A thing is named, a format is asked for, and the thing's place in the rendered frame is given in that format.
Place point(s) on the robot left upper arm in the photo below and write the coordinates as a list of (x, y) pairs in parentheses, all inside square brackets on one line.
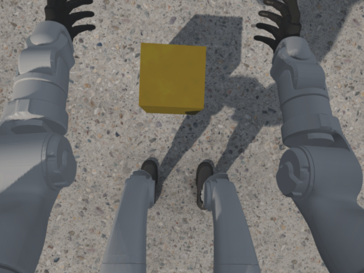
[(33, 169)]

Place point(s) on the robot right hand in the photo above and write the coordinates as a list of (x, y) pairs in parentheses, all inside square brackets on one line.
[(288, 23)]

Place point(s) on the robot left forearm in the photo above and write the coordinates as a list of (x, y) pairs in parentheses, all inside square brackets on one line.
[(40, 89)]

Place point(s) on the robot left thigh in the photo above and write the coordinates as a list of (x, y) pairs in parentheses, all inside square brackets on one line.
[(126, 247)]

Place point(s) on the robot right forearm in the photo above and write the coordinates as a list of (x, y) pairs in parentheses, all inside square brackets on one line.
[(304, 99)]

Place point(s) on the robot left hand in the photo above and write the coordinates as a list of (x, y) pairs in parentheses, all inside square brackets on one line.
[(58, 11)]

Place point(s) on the left robot shin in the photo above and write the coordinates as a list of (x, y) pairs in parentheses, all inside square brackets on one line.
[(138, 172)]

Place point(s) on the robot right upper arm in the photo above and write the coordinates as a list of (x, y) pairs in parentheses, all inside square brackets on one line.
[(324, 183)]

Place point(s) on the carton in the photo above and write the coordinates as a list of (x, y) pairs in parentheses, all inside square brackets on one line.
[(172, 78)]

